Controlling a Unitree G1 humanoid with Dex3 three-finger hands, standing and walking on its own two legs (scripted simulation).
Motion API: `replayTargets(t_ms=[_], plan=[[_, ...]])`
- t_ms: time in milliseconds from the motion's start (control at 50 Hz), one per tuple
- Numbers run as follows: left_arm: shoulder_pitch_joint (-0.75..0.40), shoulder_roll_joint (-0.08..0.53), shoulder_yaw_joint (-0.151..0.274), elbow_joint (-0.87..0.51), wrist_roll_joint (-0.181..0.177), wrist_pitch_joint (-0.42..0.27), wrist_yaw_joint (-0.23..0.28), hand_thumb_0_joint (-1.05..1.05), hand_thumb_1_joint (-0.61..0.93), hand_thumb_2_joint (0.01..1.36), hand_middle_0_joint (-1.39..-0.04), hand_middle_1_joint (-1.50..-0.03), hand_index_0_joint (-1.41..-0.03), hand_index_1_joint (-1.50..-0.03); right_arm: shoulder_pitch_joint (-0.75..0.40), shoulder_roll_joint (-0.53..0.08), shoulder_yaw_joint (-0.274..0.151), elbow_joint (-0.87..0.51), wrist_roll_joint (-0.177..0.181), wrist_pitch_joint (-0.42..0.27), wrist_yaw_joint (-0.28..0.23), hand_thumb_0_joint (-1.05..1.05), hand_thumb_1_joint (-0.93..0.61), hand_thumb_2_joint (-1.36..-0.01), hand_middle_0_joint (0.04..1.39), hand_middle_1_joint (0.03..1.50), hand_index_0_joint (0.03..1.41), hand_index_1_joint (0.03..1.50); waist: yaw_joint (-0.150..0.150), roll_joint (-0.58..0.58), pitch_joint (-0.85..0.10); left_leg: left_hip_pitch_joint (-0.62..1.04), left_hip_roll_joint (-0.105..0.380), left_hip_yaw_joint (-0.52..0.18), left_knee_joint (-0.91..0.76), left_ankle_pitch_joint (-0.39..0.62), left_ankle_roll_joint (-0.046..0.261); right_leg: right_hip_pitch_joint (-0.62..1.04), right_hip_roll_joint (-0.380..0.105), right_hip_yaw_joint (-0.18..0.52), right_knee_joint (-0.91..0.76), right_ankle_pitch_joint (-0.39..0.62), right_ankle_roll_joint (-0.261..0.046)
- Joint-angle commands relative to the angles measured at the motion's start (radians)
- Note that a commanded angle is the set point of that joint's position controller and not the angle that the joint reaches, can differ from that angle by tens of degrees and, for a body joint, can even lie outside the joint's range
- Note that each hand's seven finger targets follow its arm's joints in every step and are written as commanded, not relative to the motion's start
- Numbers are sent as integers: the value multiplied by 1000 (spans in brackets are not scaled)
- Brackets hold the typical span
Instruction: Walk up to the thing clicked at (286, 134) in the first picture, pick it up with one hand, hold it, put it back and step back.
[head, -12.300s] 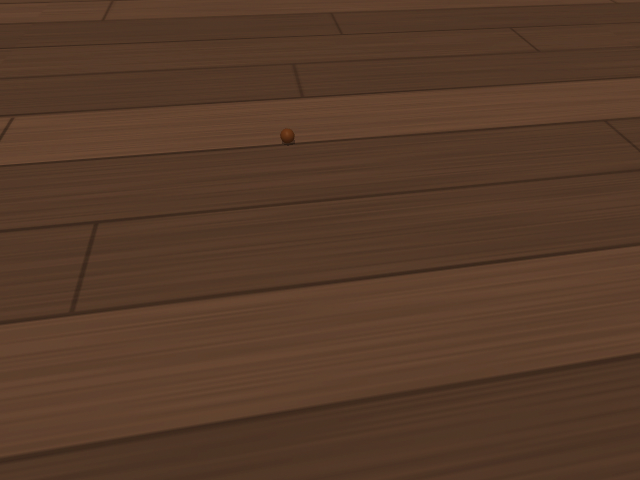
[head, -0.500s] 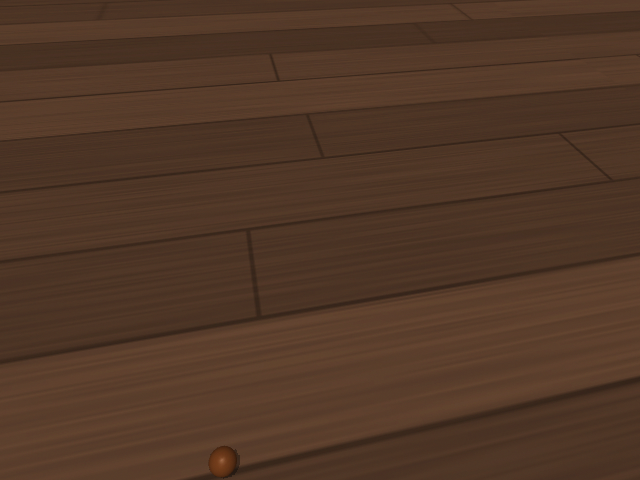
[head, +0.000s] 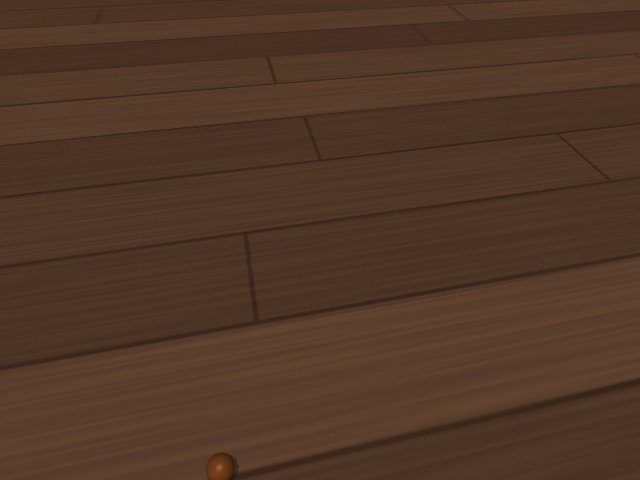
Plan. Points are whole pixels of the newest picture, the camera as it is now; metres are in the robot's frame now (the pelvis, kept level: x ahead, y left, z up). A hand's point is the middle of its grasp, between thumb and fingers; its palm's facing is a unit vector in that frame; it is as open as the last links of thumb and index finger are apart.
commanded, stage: stand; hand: left
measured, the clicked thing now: (220, 468) +0.33 +0.26 -0.74
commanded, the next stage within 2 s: walk up in 1.74 s
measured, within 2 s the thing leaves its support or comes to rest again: neither
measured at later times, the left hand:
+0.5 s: hand out of the picture +0.10 +0.25 -0.15, palm faces -0.02 -0.94 -0.35, open 7.4 cm
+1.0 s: hand out of the picture +0.09 +0.25 -0.15, palm faces -0.02 -0.94 -0.35, open 7.4 cm
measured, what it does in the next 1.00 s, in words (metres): stands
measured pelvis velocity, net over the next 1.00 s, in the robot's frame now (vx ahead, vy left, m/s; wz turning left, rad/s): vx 0.01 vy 0.00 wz -0.01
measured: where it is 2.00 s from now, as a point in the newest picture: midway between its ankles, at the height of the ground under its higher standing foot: outside the picture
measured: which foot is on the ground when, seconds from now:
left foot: down 0.00-1.00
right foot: down 0.00-1.00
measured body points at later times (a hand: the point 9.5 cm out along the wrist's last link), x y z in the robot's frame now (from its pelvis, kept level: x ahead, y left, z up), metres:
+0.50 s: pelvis +0.01 +0.00 +0.00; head +0.02 -0.01 +0.45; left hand +0.10 +0.30 -0.13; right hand +0.09 -0.30 -0.14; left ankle +0.00 +0.14 -0.75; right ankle +0.02 -0.10 -0.75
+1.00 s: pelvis +0.01 +0.00 +0.00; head +0.02 -0.01 +0.45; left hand +0.09 +0.30 -0.13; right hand +0.08 -0.30 -0.14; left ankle +0.00 +0.14 -0.75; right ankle +0.02 -0.10 -0.75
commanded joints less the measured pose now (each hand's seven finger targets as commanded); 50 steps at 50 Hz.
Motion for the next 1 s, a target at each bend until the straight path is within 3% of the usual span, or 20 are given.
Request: replayTargets(t_ms=[0,40,220,380,420,500,600,720,760,840,920,980], plan=[[-41,225,43,-60,3,-17,11,0,900,900,-200,-300,-200,-300,-39,-201,-38,-60,4,-15,-16,0,-900,-900,200,300,200,300,7,-10,-65,-54,104,-82,-58,65,38,56,-145,141,-68,34,16],[-42,225,42,-62,4,-16,12,0,900,900,-200,-300,-200,-300,-39,-202,-39,-61,4,-14,-15,0,-900,-900,200,300,200,300,9,-13,-40,-51,96,-77,-54,29,38,15,-146,151,-90,-43,16],[-39,225,41,-67,2,-20,13,0,900,900,-200,-300,-200,-300,-35,-204,-39,-65,4,-18,-20,0,-900,-900,200,300,200,300,4,-19,-117,2,111,-75,-39,180,36,82,-151,132,-43,189,14],[-41,225,41,-65,3,-17,16,0,900,900,-200,-300,-200,-300,-25,-200,-37,-64,2,-11,-21,0,-900,-900,200,300,200,300,0,-17,-71,-21,106,-69,-51,103,36,56,-146,137,-67,102,14],[-41,219,40,-67,2,-18,15,0,900,900,-200,-300,-200,-300,-30,-209,-39,-64,4,-13,-21,0,-900,-900,200,300,200,300,2,1,-88,-12,113,-71,-45,148,39,78,-151,139,-55,158,11],[-37,223,42,-66,3,-18,16,0,900,900,-200,-300,-200,-300,-28,-202,-36,-69,4,-13,-22,0,-900,-900,200,300,200,300,2,-8,-81,-12,113,-70,-50,146,40,77,-150,136,-56,157,11],[-37,222,42,-67,3,-16,15,0,900,900,-200,-300,-200,-300,-27,-202,-37,-72,2,-12,-21,0,-900,-900,200,300,200,300,5,-14,-61,-26,107,-72,-60,96,38,56,-144,135,-67,81,13],[-32,222,43,-68,4,-13,14,0,900,900,-200,-300,-200,-300,-25,-208,-38,-73,4,-13,-21,0,-900,-900,200,300,200,300,7,-2,-61,-27,106,-75,-66,80,38,60,-142,135,-70,65,9],[-31,220,41,-71,3,-15,13,0,900,900,-200,-300,-200,-300,-27,-206,-37,-77,2,-15,-21,0,-900,-900,200,300,200,300,5,-6,-83,-5,110,-70,-53,119,39,62,-148,139,-61,123,7],[-21,224,41,-71,4,-17,15,0,900,900,-200,-300,-200,-300,-26,-207,-38,-74,2,-13,-22,0,-900,-900,200,300,200,300,8,-6,-85,0,110,-69,-51,116,41,68,-150,140,-62,136,9],[-28,228,42,-71,2,-15,16,0,900,900,-200,-300,-200,-300,-7,-203,-36,-72,2,-11,-22,0,-900,-900,200,300,200,300,1,-14,-66,-15,106,-68,-55,93,40,53,-149,147,-66,101,6],[-10,220,41,-67,2,-14,14,0,900,900,-200,-300,-200,-300,-16,-207,-35,-70,3,-13,-22,0,-900,-900,200,300,200,300,11,5,-56,-23,109,-76,-65,77,41,51,-142,142,-65,66,10]])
